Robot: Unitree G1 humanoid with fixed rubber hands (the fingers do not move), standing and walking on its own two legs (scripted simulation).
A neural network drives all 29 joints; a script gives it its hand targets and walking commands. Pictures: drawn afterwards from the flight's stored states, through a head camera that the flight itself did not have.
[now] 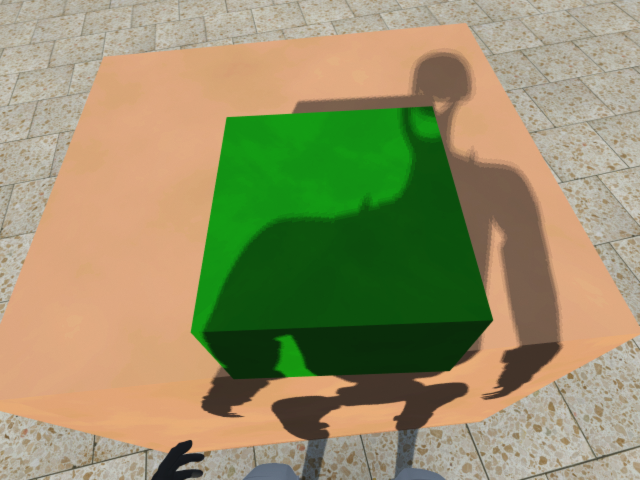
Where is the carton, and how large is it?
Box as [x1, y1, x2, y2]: [191, 106, 492, 378]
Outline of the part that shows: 431,106 239,116 226,118 191,332 233,378 449,370 490,323 492,317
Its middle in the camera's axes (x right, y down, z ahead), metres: +0.02 +0.00 +0.50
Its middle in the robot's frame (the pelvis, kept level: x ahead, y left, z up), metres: +0.39 +0.00 +0.04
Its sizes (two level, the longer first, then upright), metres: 0.298 0.273 0.168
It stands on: a pedestal, 0.72 m high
